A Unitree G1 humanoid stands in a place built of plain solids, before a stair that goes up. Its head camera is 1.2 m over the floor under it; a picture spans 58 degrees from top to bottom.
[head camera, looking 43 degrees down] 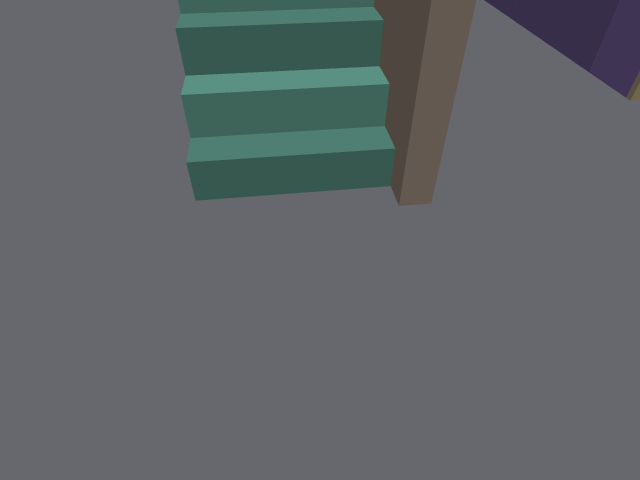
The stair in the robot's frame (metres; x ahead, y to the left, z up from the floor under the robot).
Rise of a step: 0.20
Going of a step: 0.20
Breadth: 0.90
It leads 7 degrees to the left of straight ahead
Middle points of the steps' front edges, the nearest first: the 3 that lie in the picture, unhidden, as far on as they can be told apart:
1.60 0.11 0.20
1.80 0.14 0.41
2.00 0.16 0.61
